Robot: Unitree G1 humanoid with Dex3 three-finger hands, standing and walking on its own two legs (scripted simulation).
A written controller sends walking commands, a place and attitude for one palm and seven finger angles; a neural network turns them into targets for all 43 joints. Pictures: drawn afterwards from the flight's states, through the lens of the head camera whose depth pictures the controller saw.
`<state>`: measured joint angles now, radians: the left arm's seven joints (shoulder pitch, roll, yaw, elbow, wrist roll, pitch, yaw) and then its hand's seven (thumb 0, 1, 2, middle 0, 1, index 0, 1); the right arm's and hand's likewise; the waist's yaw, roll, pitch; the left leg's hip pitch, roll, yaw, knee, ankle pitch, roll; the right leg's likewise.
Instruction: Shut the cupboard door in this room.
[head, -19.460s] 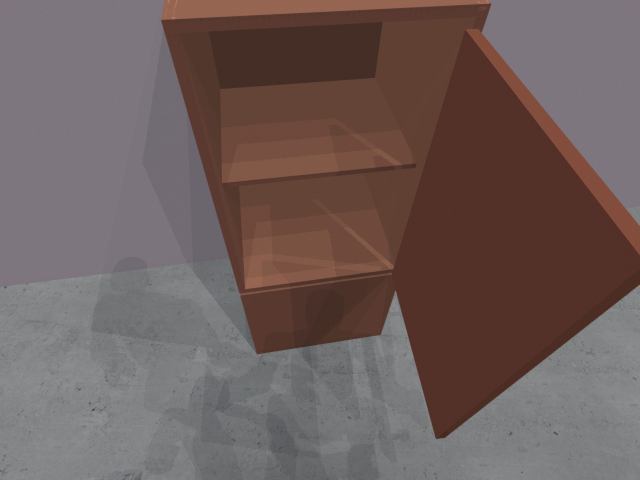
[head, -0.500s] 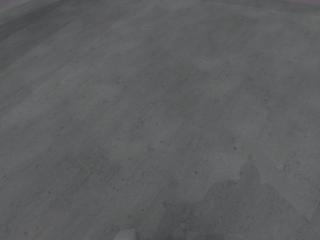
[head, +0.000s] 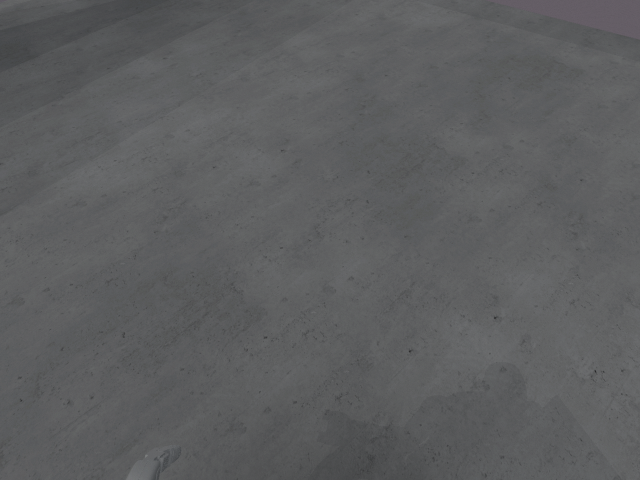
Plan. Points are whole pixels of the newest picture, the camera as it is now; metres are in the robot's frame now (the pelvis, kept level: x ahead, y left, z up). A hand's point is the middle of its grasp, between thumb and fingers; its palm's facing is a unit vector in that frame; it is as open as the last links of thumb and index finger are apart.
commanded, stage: turn or walk to find it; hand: left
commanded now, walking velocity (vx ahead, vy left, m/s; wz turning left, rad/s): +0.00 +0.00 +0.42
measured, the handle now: out of the picture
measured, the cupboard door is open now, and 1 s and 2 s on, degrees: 59 51 53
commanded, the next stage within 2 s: none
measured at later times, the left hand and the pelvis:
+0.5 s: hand out of the picture -0.04 +0.22 -0.17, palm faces +0.23 -0.93 -0.30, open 7.4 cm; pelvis -0.03 +0.00 -0.01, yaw +14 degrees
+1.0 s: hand out of the picture -0.04 +0.15 -0.14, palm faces +0.42 -0.87 -0.26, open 7.3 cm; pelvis -0.06 -0.06 +0.00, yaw +26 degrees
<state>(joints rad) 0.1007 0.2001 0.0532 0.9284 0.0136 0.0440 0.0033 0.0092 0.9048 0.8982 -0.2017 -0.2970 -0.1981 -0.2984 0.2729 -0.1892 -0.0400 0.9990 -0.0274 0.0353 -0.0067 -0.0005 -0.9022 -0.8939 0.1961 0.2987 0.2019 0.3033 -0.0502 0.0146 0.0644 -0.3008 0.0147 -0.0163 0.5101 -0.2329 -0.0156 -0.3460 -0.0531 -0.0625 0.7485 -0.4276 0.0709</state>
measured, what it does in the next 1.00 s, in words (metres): steps on the spot, turning left: right foot, then left foot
